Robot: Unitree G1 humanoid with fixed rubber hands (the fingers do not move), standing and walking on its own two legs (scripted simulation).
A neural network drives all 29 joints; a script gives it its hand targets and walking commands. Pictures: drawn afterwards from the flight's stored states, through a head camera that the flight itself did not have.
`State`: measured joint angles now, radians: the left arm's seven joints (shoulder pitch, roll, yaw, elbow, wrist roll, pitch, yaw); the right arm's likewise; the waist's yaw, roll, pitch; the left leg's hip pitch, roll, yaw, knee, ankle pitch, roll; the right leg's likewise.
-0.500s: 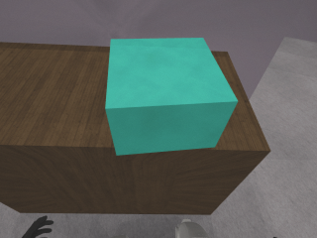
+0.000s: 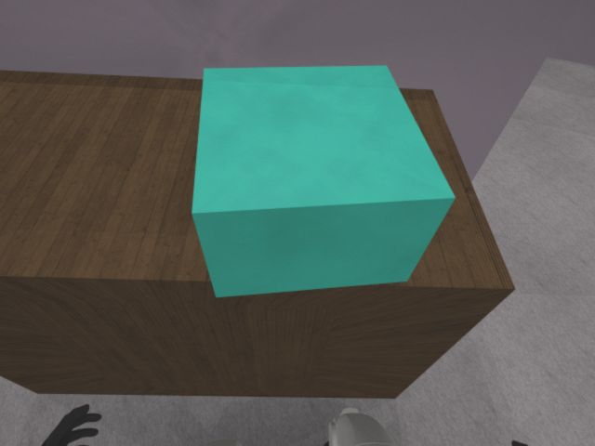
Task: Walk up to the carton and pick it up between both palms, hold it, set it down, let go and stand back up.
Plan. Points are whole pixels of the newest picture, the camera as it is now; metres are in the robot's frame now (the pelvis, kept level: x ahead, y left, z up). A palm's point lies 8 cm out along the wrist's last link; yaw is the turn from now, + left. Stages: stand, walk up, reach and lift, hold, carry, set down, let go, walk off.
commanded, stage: walk up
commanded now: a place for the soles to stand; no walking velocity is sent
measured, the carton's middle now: (305, 175) +0.48 -0.01 +0.09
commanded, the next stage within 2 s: reach and lift in 0.32 s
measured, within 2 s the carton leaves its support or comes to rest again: neither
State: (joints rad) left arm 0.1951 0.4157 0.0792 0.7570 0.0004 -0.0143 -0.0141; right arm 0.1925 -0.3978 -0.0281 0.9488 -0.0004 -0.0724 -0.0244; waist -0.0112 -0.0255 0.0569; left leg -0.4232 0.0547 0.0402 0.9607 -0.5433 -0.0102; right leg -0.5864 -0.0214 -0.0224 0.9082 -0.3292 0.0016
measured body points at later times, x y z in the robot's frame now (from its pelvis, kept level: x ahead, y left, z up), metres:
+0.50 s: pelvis -0.02 -0.01 +0.00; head +0.02 -0.01 +0.44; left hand +0.11 +0.31 -0.11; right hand +0.09 -0.33 -0.11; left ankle -0.02 +0.12 -0.69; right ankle +0.09 -0.12 -0.69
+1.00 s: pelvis -0.03 -0.04 +0.02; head -0.04 -0.05 +0.47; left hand +0.16 +0.26 -0.02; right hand +0.13 -0.32 -0.04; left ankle -0.02 +0.12 -0.68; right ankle +0.09 -0.12 -0.68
